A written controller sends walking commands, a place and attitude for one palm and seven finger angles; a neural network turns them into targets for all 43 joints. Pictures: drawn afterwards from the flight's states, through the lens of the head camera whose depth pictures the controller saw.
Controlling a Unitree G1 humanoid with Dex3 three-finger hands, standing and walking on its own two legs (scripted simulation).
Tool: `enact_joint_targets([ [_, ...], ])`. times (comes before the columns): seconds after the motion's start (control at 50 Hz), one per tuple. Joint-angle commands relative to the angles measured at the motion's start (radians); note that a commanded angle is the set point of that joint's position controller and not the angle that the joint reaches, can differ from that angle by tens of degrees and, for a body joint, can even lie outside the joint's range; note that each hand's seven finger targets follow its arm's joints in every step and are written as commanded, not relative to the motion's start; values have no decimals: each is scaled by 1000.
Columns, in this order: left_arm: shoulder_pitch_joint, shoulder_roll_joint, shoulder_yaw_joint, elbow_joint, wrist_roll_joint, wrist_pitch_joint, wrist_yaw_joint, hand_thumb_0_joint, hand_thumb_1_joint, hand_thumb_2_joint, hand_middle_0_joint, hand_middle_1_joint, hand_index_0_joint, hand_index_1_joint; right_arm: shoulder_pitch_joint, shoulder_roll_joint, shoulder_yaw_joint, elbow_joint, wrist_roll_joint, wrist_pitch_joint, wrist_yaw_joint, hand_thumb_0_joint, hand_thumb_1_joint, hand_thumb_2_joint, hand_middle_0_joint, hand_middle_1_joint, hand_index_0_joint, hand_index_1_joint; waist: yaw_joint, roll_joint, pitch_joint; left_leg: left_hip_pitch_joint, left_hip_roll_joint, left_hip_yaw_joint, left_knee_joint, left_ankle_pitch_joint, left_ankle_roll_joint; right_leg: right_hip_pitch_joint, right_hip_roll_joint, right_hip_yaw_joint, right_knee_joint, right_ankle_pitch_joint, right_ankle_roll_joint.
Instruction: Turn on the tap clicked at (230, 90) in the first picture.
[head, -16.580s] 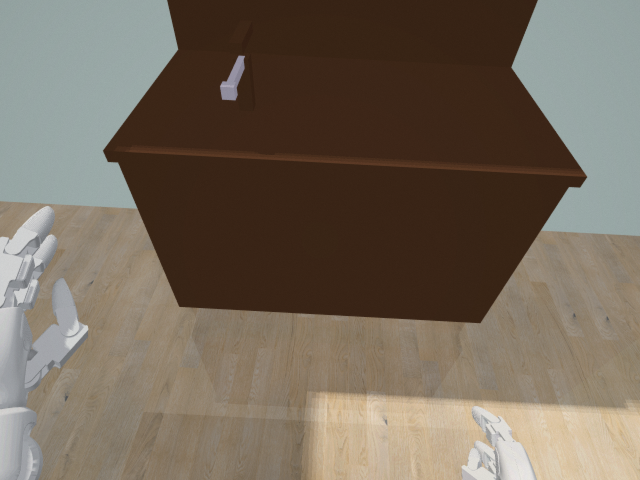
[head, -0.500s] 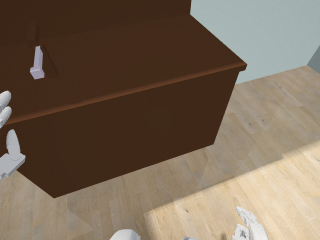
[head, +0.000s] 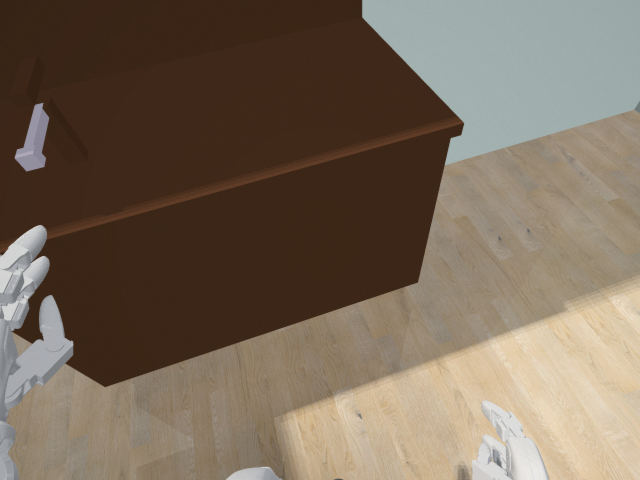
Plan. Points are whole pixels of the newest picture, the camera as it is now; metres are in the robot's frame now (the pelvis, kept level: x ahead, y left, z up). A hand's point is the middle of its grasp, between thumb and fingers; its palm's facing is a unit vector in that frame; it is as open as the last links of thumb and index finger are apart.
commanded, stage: shuffle to correct the standing spot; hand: left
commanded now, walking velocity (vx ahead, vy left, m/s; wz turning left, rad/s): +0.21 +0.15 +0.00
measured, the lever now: (30, 158) +0.55 +0.51 +0.09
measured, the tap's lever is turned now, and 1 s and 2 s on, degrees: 0 0 0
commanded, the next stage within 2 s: none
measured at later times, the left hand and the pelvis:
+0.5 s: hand (227, 290) +0.26 +0.09 +0.16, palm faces +0.38 -0.69 -0.62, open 7.4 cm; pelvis +0.03 -0.14 -0.05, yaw +2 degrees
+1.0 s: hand (291, 264) +0.30 +0.04 +0.15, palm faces +0.32 -0.83 -0.46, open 7.4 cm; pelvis +0.06 -0.17 -0.02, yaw +0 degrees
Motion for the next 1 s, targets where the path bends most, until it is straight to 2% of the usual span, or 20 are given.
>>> enact_joint_targets([
  [0.0, -112, 206, 114, -231, -2, -85, 45, 0, 900, 900, -200, -300, -200, -300, -76, -117, -42, -151, -13, -68, -21, 0, -900, -900, 200, 300, 200, 300, -7, 37, -126, 345, 11, -15, -348, -130, 98, -72, -135, 226, -95, -279, 263],
  [0.06, -109, 212, 171, -211, 19, -72, 72, 0, 900, 900, -200, -300, -200, -300, -110, -108, -36, -194, -33, -48, -3, 0, -900, -900, 200, 300, 200, 300, 16, 372, -191, 37, 450, -503, -328, -82, 283, -116, -114, 423, 879, -529, 130],
  [0.1, -165, 284, 212, -327, 33, -83, 54, 0, 900, 900, -200, -300, -200, -300, -85, -118, -50, -172, -29, -22, 10, 0, -900, -900, 200, 300, 200, 300, 73, 179, -235, 5, 191, -110, -56, 62, 80, 54, -141, 329, 309, -521, 23],
  [0.14, -58, 286, 200, -220, 5, -58, 42, 0, 900, 900, -200, -300, -200, -300, -107, -103, -64, -226, 3, 12, 11, 0, -900, -900, 200, 300, 200, 300, 44, -349, -70, -434, -51, -147, 551, -196, -4, 183, -370, 817, -164, -313, -28],
  [0.16, -70, 278, 210, -220, -3, -67, 27, 0, 900, 900, -200, -300, -200, -300, -112, -114, -64, -214, 4, 22, 17, 0, -900, -900, 200, 300, 200, 300, 11, -241, -47, -413, -20, -227, 639, -85, -24, 126, -380, 762, -186, -109, -5],
  [0.2, -95, 255, 201, -271, -6, -92, 3, 0, 900, 900, -200, -300, -200, -300, -103, -108, -73, -176, 18, 21, 27, 0, -900, -900, 200, 300, 200, 300, -17, -1, -58, -319, 3, -228, 579, 78, -25, 17, -297, 616, -208, -309, 186],
  [0.26, -23, 277, 235, -248, -34, -137, 6, 0, 900, 900, -200, -300, -200, -300, -83, -119, -100, -133, 47, 4, 32, 0, -900, -900, 200, 300, 200, 300, -39, -176, -106, 62, -60, 38, 94, -17, -33, 16, -123, 199, -145, 606, 578],
  [0.3, -70, 215, 175, -231, -33, -112, 35, 0, 900, 900, -200, -300, -200, -300, -84, -103, -99, -120, 10, -27, 30, 0, -900, -900, 200, 300, 200, 300, -87, 4, -199, 445, 40, 41, -293, 75, 82, -31, -48, 46, 373, 767, 414],
  [0.32, -17, 189, 161, -215, -31, -102, 46, 0, 900, 900, -200, -300, -200, -300, -103, -139, -84, -171, -18, -14, 41, 0, -900, -900, 200, 300, 200, 300, -104, 488, -289, 418, 277, -335, -264, 175, 243, -160, 0, 147, 968, -42, 225],
  [0.34, 6, 215, 179, -253, -2, -89, 45, 0, 900, 900, -200, -300, -200, -300, -160, -101, -69, -235, -25, -5, 42, 0, -900, -900, 200, 300, 200, 300, -14, 559, -320, 168, 410, -529, -265, -1, 305, -173, -61, 372, 1264, -474, 83],
  [0.38, -290, 264, 207, -361, 7, -116, 37, 0, 900, 900, -200, -300, -200, -300, -143, -140, -69, -207, -5, -29, 17, 0, -900, -900, 200, 300, 200, 300, 27, 197, -152, 36, 356, -417, -233, -20, 209, -284, -148, 479, 867, -576, 76],
  [0.4, -186, 174, 170, -166, -5, -124, 36, 0, 900, 900, -200, -300, -200, -300, -113, -167, -86, -195, 7, -42, -6, 0, -900, -900, 200, 300, 200, 300, 58, -29, -120, -76, 257, -280, -75, 125, -90, -120, -178, 436, 429, -515, 85],
  [0.44, -127, 251, 176, 37, 12, -67, 24, 0, 900, 900, -200, -300, -200, -300, -42, -88, -66, -194, 19, -3, 4, 0, -900, -900, 200, 300, 200, 300, 16, -495, -40, -377, -14, -141, 453, -158, -1, 131, -238, 530, -17, -217, 30],
  [0.5, -136, 310, 224, -99, 13, -86, 9, 0, 900, 900, -200, -300, -200, -300, -75, -83, -63, -165, 21, -3, 39, 0, -900, -900, 200, 300, 200, 300, -7, -111, -82, -366, 44, -202, 606, 3, -64, 39, -427, 798, -144, -165, -100],
  [0.62, 50, 259, 265, -378, -11, -138, 58, 0, 900, 900, -200, -300, -200, -300, -88, -101, -82, -224, 39, 28, 51, 0, -900, -900, 200, 300, 200, 300, 1, -122, -250, -59, 37, -103, 65, 20, -13, 222, -287, 394, 166, 567, -7],
  [0.76, -80, 189, 192, -198, 1, -138, 60, 0, 900, 900, -200, -300, -200, -300, -29, -175, -103, -198, 22, -28, 21, 0, -900, -900, 200, 300, 200, 300, -18, 207, -147, 245, 331, -448, -360, 91, 257, -355, -71, 194, 805, -450, 113],
  [0.82, -144, 215, 170, -148, 31, -103, 57, 0, 900, 900, -200, -300, -200, -300, -59, -107, -49, -201, 26, -45, 17, 0, -900, -900, 200, 300, 200, 300, 10, 277, -168, 212, 178, -119, -137, 368, 117, -120, -141, 73, 326, -349, 100],
  [0.86, -180, 221, 115, -139, 42, -77, 39, 0, 900, 900, -200, -300, -200, -300, -99, -82, -47, -220, 19, -9, 26, 0, -900, -900, 200, 300, 200, 300, 14, -331, -85, -239, -25, -35, 350, -122, 2, 178, -373, 610, -81, -81, -2],
  [0.88, -230, 229, 111, -162, 25, -61, 38, 0, 900, 900, -200, -300, -200, -300, -114, -122, -50, -205, 6, -4, 35, 0, -900, -900, 200, 300, 200, 300, 7, -324, -51, -297, -20, -161, 529, -132, -28, 123, -474, 718, -170, -88, -7],
  [0.98, -34, 272, 221, -289, -4, -114, 41, 0, 900, 900, -200, -300, -200, -300, -115, -122, -62, -193, 16, 16, 52, 0, -900, -900, 200, 300, 200, 300, 3, -84, -111, -279, 64, -190, 468, 25, -51, 189, -376, 399, -10, 312, -37],
])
